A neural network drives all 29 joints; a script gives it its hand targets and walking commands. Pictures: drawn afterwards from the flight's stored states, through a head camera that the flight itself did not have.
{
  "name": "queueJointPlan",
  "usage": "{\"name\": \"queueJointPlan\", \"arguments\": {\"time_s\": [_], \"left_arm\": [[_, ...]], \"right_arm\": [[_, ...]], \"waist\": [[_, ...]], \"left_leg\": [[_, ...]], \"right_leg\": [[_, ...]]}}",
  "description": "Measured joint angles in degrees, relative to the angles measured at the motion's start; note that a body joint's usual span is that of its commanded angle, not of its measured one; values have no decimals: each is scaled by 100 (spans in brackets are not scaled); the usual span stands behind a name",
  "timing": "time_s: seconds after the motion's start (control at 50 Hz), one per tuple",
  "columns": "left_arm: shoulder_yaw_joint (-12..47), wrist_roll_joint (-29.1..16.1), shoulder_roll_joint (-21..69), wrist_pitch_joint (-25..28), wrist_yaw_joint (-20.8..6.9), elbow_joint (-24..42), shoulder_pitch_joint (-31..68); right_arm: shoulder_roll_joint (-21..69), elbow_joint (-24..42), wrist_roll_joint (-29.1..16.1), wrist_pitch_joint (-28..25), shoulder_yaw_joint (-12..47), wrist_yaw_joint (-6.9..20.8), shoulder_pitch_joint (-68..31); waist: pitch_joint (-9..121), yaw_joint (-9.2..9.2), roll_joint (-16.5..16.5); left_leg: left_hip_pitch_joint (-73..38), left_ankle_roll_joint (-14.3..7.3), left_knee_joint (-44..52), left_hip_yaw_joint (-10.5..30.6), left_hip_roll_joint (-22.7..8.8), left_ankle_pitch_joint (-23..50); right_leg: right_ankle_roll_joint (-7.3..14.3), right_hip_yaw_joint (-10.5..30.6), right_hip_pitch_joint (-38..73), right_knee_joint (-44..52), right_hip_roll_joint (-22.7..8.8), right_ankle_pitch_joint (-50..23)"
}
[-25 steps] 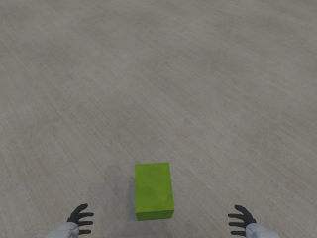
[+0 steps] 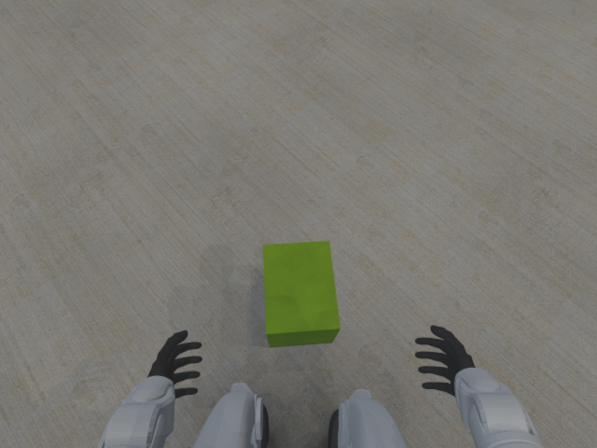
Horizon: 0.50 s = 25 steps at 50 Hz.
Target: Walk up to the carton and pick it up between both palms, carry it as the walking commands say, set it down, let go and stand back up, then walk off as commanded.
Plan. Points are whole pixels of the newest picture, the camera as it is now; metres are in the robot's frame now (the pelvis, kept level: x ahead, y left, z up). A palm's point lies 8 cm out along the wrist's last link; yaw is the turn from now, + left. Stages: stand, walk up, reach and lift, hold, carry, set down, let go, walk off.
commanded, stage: reach and lift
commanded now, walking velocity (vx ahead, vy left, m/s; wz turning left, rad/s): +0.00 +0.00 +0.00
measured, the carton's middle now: (298, 295) +0.48 +0.01 -0.61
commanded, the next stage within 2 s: none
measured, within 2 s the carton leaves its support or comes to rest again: neither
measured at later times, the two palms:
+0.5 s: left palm (192, 287) +0.35 +0.18 -0.13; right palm (427, 275) +0.38 -0.20 -0.12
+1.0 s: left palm (205, 224) +0.48 +0.19 -0.16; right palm (401, 214) +0.51 -0.18 -0.16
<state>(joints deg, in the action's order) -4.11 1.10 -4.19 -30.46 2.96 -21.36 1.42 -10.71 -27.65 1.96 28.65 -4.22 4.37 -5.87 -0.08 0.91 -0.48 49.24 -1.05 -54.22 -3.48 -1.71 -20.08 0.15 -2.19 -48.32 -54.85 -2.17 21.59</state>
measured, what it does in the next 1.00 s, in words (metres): lowers itself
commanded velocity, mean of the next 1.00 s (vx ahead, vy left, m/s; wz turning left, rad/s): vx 0.00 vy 0.00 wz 0.00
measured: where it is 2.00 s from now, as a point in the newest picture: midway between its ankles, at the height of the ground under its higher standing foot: outside the picture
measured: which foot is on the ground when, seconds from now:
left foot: down 0.00-1.00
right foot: down 0.00-1.00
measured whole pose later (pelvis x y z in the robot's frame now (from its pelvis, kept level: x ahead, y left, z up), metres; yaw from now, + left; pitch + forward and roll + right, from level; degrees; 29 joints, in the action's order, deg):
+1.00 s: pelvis -0.01 -0.01 -0.05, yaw +0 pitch +45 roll +0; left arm -19.7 1.0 -8.5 -5.8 6.1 -46.8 59.8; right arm -15.5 -54.4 1.6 6.0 -14.4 -0.7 -65.9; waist 3.1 2.9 0.3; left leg 87.8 -0.3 -59.2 -1.9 -1.8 -16.5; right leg 0.9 -2.2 -87.0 -60.1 -1.0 18.2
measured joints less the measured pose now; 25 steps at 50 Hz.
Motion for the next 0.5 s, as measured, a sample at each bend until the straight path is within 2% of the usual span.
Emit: {"name": "queueJointPlan", "arguments": {"time_s": [0.12, 0.26, 0.38, 0.5], "left_arm": [[-92, -119, -22, -192, 183, -379, 1083], [-268, -223, -121, -269, 435, -1061, 2632], [-421, -263, -172, -4, 595, -1608, 3619], [-640, -213, -172, 545, 670, -2035, 4278]], "right_arm": [[-190, -571, -102, 118, -159, 23, -1133], [-454, -1521, -206, 112, -344, 10, -2722], [-541, -2201, -155, -184, -555, -72, -3785], [-492, -2567, -142, -694, -682, -227, -4424]], "waist": [[-304, -4, 51], [-516, 84, 45], [-540, 136, 65], [-400, 142, 56]], "left_leg": [[294, -28, -372, -6, 16, 29], [847, -30, -619, 22, 36, 160], [1399, -10, -641, 94, 38, 299], [1970, 20, -611, 136, 31, 370]], "right_leg": [[3, 30, -300, -385, -23, -27], [8, 48, -861, -657, -16, -140], [23, 9, -1393, -666, 16, -272], [47, -18, -1961, -641, 40, -329]]}}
